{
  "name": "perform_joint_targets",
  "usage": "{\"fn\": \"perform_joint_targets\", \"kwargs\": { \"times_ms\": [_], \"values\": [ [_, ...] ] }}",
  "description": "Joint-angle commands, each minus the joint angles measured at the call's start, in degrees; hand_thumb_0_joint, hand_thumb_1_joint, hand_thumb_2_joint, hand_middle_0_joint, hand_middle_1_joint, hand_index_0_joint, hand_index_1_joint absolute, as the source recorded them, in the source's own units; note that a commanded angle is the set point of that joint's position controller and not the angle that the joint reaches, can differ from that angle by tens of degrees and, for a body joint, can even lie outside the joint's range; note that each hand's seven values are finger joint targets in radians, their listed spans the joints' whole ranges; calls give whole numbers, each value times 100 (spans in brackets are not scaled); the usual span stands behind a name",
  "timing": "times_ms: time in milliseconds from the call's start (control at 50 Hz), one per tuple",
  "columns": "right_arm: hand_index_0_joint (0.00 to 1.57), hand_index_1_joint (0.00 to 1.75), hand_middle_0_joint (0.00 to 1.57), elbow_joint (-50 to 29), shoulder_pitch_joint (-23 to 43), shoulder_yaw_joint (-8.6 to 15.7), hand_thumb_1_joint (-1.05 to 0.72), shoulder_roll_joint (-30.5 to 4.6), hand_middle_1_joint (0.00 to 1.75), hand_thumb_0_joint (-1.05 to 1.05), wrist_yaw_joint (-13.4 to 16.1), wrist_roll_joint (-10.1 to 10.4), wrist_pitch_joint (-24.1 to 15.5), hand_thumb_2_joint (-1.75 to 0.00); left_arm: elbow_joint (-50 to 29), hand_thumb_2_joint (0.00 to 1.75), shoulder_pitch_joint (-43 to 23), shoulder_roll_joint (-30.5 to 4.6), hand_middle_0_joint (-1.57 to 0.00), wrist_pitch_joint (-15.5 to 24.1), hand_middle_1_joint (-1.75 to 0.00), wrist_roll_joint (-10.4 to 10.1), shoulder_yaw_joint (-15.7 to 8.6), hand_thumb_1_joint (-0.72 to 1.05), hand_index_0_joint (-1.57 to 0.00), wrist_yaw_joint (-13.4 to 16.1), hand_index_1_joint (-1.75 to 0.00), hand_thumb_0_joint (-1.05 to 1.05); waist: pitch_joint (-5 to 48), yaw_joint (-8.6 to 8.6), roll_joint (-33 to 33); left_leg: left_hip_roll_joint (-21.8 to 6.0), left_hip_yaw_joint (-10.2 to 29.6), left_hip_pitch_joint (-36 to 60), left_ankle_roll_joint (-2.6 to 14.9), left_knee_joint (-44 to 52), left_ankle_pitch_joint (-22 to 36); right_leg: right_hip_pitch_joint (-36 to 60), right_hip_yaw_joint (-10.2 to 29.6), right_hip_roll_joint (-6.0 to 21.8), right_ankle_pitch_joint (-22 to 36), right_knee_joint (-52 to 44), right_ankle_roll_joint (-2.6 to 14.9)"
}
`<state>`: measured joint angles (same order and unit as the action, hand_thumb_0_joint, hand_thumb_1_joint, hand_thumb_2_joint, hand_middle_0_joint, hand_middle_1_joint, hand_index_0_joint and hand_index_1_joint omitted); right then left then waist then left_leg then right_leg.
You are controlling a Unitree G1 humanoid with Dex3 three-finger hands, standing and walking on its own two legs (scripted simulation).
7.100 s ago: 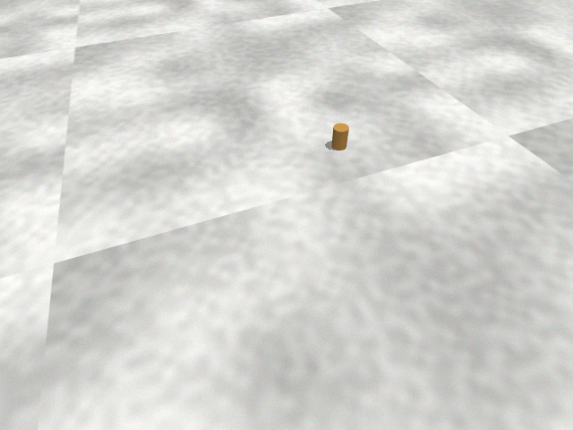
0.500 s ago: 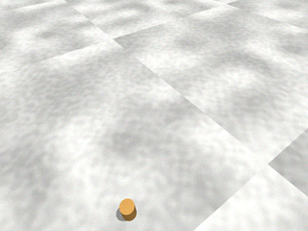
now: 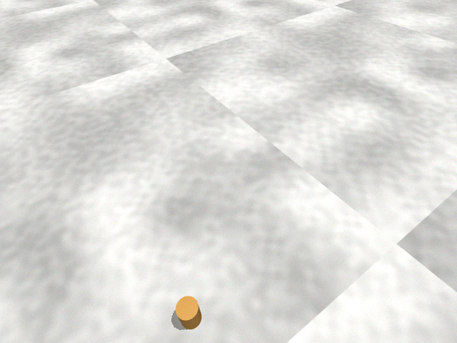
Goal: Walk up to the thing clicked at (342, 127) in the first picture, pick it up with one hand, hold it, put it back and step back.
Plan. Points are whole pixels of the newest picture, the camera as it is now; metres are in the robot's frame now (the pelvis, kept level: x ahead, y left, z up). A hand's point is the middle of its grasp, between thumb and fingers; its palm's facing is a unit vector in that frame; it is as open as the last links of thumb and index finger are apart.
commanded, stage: stand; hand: left
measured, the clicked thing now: (189, 313) +0.39 +0.20 -0.72
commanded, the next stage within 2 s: go down in 1.32 s
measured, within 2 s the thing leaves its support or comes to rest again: neither
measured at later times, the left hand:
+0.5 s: hand out of the picture +0.07 +0.25 -0.16, palm faces -0.03 -0.94 -0.35, open 7.4 cm
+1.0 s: hand out of the picture +0.08 +0.25 -0.16, palm faces -0.04 -0.94 -0.35, open 7.4 cm
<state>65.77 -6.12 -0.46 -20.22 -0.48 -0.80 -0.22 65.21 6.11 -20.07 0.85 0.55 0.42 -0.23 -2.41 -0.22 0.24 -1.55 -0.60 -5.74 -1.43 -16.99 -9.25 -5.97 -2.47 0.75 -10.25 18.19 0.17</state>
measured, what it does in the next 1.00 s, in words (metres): stands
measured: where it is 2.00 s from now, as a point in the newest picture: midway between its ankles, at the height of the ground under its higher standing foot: outside the picture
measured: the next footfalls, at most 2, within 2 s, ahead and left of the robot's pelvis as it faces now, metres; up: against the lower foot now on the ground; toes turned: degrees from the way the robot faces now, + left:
none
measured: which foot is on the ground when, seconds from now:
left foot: down 0.00-1.00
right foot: down 0.00-1.00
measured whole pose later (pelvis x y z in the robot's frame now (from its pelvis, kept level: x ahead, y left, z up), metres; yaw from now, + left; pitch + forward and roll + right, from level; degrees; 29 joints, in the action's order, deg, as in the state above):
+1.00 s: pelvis +0.01 +0.00 +0.00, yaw +0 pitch -2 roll +0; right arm 64.8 -6.3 -0.6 -20.1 -0.3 -0.8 -0.2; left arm 64.7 6.4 -20.3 1.0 0.6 0.4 -0.1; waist -2.5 0.0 0.1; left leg -1.8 -0.8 -5.3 -1.6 -16.8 -10.0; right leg -5.6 -2.3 0.5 -10.8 17.8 0.3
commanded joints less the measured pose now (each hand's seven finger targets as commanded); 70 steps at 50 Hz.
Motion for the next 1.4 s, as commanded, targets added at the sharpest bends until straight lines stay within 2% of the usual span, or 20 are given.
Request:
{"fn": "perform_joint_targets", "kwargs": {
  "times_ms": [0, 120, 300, 400, 480, 500, 600, 720, 840, 920, 960, 1060, 1160, 1360, 1380],
  "values": [
    [20, 30, 20, -356, 223, 247, -90, -1179, 30, 0, 90, 24, -136, -90, -348, 90, -226, -1255, -20, 110, -30, -20, -262, 90, -20, 79, -30, 0, 452, 1, -65, -651, 479, 64, 184, 164, 824, 133, 585, 759, 866, -334, 93],
    [20, 30, 20, -371, 238, 244, -90, -1194, 30, 0, 78, 17, -128, -90, -350, 90, -174, -1247, -20, 104, -30, -11, -255, 90, -20, 73, -30, 0, 323, 19, 64, -635, 486, -22, 194, 201, 472, -17, 614, 744, 486, -429, 83],
    [20, 30, 20, -377, 155, 233, -90, -1178, 30, 0, 87, 13, -138, -90, -362, 90, -219, -1264, -20, 90, -30, -16, -269, 90, -20, 64, -30, 0, 333, 4, 22, -626, 490, -68, 174, 231, 482, -7, 611, 720, 426, -377, 102],
    [20, 30, 20, -403, 180, 236, -90, -1156, 30, 0, 90, 10, -149, -90, -373, 90, -190, -1245, -20, 113, -30, -6, -252, 90, -20, 74, -30, 0, 446, 10, -12, -659, 505, 20, 175, 167, 929, 112, 561, 736, 938, -287, 97],
    [20, 30, 20, -394, 201, 240, -90, -1173, 30, 0, 89, 26, -127, -90, -352, 90, -135, -1250, -20, 110, -30, -5, -246, 90, -20, 75, -30, 0, 347, 23, -84, -644, 497, 23, 189, 164, 657, 24, 590, 740, 690, -385, 86],
    [20, 30, 20, -399, 143, 243, -90, -1174, 30, 0, 89, 19, -127, -90, -361, 90, -168, -1270, -20, 106, -30, -3, -255, 90, -20, 78, -30, 0, 431, -11, -36, -646, 477, 53, 197, 159, 678, 60, 585, 736, 731, -355, 92],
    [20, 30, 20, -411, 189, 238, -90, -1176, 30, 0, 99, 13, -140, -90, -361, 90, -152, -1243, -20, 109, -30, -17, -255, 90, -20, 79, -30, 0, 464, 29, -51, -664, 467, 106, 177, 145, 1014, 153, 562, 746, 1066, -276, 103],
    [20, 30, 20, -415, 204, 237, -90, -1191, 30, 0, 109, 19, -147, -90, -365, 90, -146, -1259, -20, 98, -30, -10, -268, 90, -20, 83, -30, 0, 480, 38, 16, -687, 457, 174, 189, 155, 1018, 158, 583, 759, 1074, -275, 114],
    [20, 30, 20, -423, 179, 240, -90, -1195, 30, 0, 102, 19, -128, -90, -374, 90, -138, -1242, -20, 100, -30, -4, -260, 90, -20, 81, -30, 0, 339, 29, -12, -666, 457, 73, 201, 197, 690, 52, 593, 739, 747, -364, 87],
    [20, 30, 20, -439, 199, 240, -90, -1183, 30, 0, 101, 13, -132, -90, -387, 90, -162, -1256, -20, 105, -30, 3, -265, 90, -20, 83, -30, 0, 387, 21, 5, -672, 457, 113, 192, 186, 735, 41, 589, 737, 791, -348, 84],
    [20, 30, 20, -436, 172, 242, -90, -1170, 30, 0, 96, 12, -137, -90, -403, 90, -165, -1251, -20, 118, -30, -5, -258, 90, -20, 85, -30, 0, 491, 12, -23, -682, 453, 145, 190, 147, 937, 142, 577, 756, 1034, -307, 95],
    [20, 30, 20, -431, 148, 240, -90, -1155, 30, 0, 97, 12, -128, -90, -393, 90, -176, -1259, -20, 110, -30, -14, -254, 90, -20, 90, -30, 0, 425, -1, -43, -656, 456, 62, 170, 177, 944, 163, 567, 740, 1057, -310, 100],
    [20, 30, 20, -442, 225, 252, -90, -1189, 30, 0, 106, 16, -140, -90, -401, 90, -127, -1223, -20, 105, -30, 4, -247, 90, -20, 90, -30, 0, 491, 36, 40, -678, 441, 144, 178, 134, 1112, 203, 537, 738, 1200, -271, 108],
    [20, 30, 20, -423, 197, 245, -90, -1180, 30, 0, 100, 22, -126, -90, -373, 90, -132, -1243, -20, 95, -30, -8, -258, 90, -20, 89, -30, 0, 342, 23, -7, -665, 457, 100, 183, 229, 793, 95, 579, 725, 834, -342, 95],
    [20, 30, 20, -430, 184, 249, -94, -1181, 30, 0, 97, 22, -128, -91, -379, 82, -125, -1248, -12, 96, -38, -7, -264, 82, -12, 89, -38, 0, 378, 21, -8, -670, 452, 122, 195, 215, 836, 149, 575, 737, 883, -335, 108]
  ]
}}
